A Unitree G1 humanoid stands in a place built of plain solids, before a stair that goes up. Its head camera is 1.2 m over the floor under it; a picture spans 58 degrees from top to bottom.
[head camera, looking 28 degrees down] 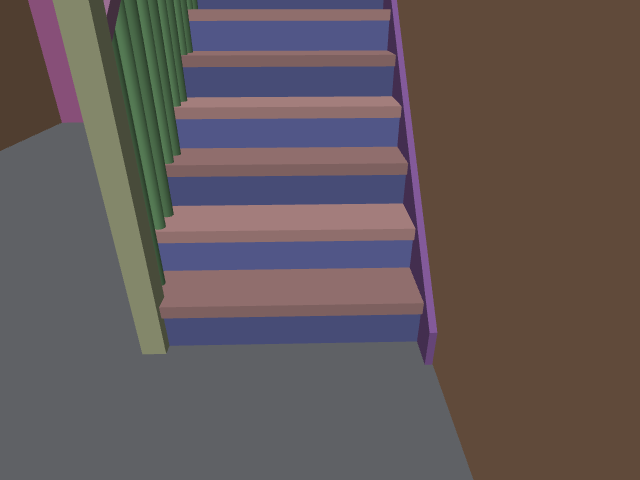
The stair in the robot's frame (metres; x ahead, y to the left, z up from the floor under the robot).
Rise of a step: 0.20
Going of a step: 0.24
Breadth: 1.10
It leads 1 degrees to the left of straight ahead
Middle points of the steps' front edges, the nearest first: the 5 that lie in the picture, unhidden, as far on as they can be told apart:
1.34 0.10 0.21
1.58 0.16 0.41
1.82 0.16 0.61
2.05 0.17 0.80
2.29 0.18 1.00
